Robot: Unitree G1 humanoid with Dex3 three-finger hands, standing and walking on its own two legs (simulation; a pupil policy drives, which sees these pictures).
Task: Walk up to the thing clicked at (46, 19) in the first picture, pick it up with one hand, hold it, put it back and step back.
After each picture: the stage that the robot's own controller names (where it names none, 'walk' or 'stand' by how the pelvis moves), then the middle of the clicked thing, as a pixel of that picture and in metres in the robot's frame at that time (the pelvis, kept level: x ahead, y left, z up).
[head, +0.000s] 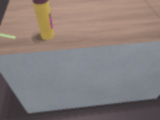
stand; (43, 15) +0.70 +0.21 +0.07
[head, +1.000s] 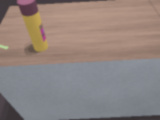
walk; (34, 26) +0.60 +0.26 +0.07
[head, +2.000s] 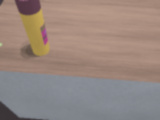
rise first; (34, 26) +0.50 +0.20 +0.10
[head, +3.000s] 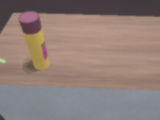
stand; (36, 44) +0.50 +0.20 +0.07
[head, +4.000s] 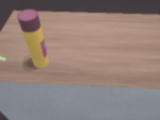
stand; (35, 42) +0.51 +0.21 +0.06
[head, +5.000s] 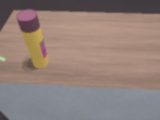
stand; (35, 42) +0.50 +0.21 +0.06
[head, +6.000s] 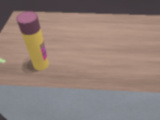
stand; (35, 44) +0.49 +0.21 +0.06
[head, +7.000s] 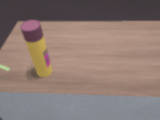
rise first; (38, 51) +0.48 +0.21 +0.07
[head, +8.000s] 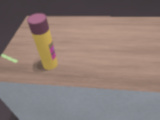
go down; (44, 44) +0.51 +0.21 +0.07
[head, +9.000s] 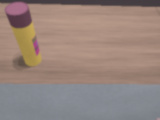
go down; (26, 38) +0.50 +0.20 +0.08
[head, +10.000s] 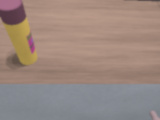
go down; (20, 35) +0.49 +0.20 +0.09
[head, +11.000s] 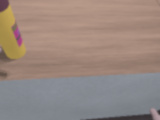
close in; (4, 26) +0.49 +0.21 +0.12
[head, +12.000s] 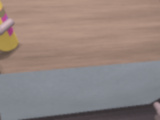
close; out of the picture +0.52 +0.23 +0.13
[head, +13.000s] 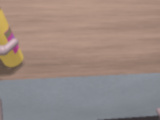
lift; out of the picture +0.46 +0.24 +0.13
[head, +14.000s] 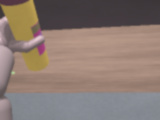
lift; (26, 29) +0.34 +0.16 +0.30
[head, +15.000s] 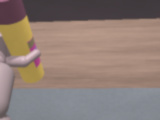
hold; (21, 43) +0.34 +0.18 +0.24
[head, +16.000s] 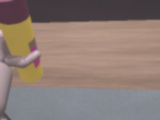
hold; (22, 43) +0.33 +0.18 +0.25
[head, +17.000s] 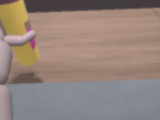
crouch; (17, 26) +0.42 +0.19 +0.23
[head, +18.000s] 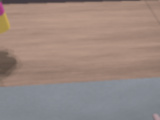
lower; out of the picture +0.51 +0.24 +0.27
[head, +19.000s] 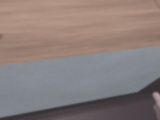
lower; out of the picture +0.55 +0.23 +0.15
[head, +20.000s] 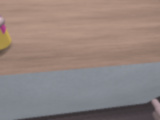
lower; out of the picture +0.52 +0.24 +0.14
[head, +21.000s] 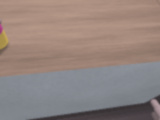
lower; out of the picture +0.52 +0.24 +0.14
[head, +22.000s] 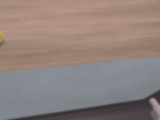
loosen; out of the picture +0.53 +0.25 +0.14
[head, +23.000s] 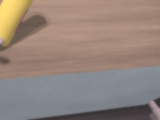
withdraw; (15, 6) +0.55 +0.16 +0.12
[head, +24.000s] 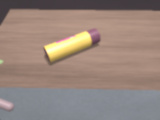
sink last; (73, 44) +0.56 +0.07 +0.02
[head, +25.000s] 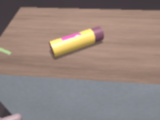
stand; (77, 41) +0.59 +0.07 +0.02
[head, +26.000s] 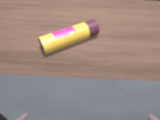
stand; (69, 35) +0.56 +0.07 +0.04
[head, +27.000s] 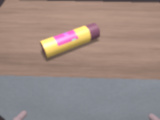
stand; (71, 39) +0.55 +0.07 +0.04
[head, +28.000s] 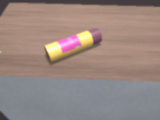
stand; (74, 44) +0.55 +0.06 +0.01
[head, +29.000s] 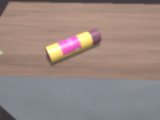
walk; (74, 44) +0.55 +0.06 -0.02
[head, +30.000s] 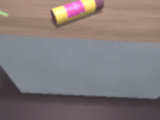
walk; (78, 9) +0.71 +0.05 -0.01
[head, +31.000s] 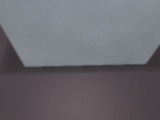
walk; out of the picture +0.99 +0.14 +0.00
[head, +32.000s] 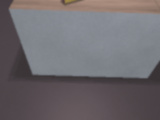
stand; out of the picture +1.06 +0.05 -0.01
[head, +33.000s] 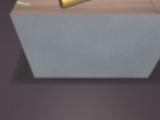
stand; out of the picture +1.08 +0.05 -0.03
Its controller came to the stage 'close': yes
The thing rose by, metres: 0.21
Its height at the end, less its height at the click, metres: -0.09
